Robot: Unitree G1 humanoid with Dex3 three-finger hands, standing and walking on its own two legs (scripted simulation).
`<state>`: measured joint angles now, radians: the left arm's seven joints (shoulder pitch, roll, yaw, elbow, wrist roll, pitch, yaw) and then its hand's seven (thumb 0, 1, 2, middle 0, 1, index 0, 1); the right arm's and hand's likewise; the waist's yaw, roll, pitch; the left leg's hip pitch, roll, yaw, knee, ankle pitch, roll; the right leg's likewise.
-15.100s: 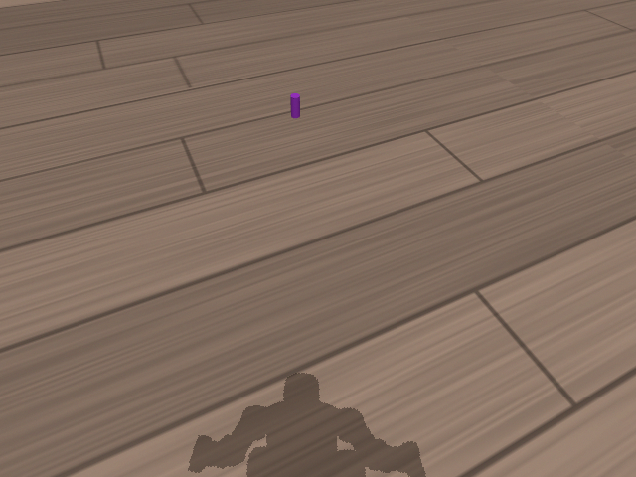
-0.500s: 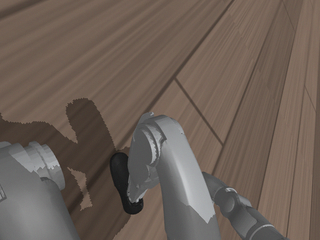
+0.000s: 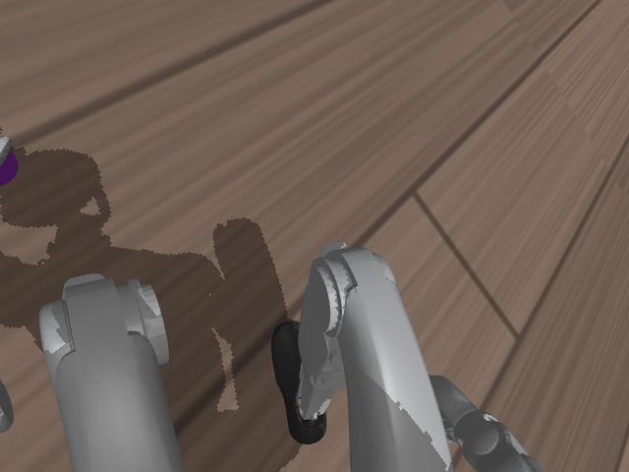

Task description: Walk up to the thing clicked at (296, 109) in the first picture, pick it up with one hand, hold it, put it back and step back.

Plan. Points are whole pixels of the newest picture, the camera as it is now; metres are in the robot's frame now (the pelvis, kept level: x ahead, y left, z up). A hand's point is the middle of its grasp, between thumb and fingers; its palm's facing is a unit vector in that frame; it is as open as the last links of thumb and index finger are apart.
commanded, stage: settle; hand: left
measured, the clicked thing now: out of the picture +0.46 +0.31 -0.14
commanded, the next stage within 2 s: lift in 1.16 s
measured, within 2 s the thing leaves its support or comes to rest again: neither
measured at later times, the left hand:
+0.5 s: hand out of the picture +0.46 +0.31 -0.03, palm faces +0.34 -0.94 -0.05, open 8.1 cm
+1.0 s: hand out of the picture +0.46 +0.30 +0.01, palm faces +0.35 -0.94 -0.04, open 8.1 cm
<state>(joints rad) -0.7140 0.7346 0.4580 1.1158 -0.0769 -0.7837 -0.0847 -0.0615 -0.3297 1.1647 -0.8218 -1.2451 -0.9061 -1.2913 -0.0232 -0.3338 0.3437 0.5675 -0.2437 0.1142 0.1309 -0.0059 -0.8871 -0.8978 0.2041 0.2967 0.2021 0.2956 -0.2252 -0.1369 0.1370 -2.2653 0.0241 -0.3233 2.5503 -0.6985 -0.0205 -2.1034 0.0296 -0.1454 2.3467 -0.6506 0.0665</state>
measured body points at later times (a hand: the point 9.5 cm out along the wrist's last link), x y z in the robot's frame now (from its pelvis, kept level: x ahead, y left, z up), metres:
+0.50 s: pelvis +0.02 -0.01 +0.03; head +0.23 +0.10 +0.41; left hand +0.44 +0.36 -0.02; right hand +0.17 -0.27 -0.08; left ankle +0.08 +0.13 -0.28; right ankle +0.13 -0.14 -0.28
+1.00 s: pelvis +0.02 -0.02 +0.05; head +0.23 +0.07 +0.43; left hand +0.43 +0.35 +0.02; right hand +0.17 -0.28 -0.07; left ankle +0.08 +0.13 -0.28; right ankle +0.13 -0.14 -0.28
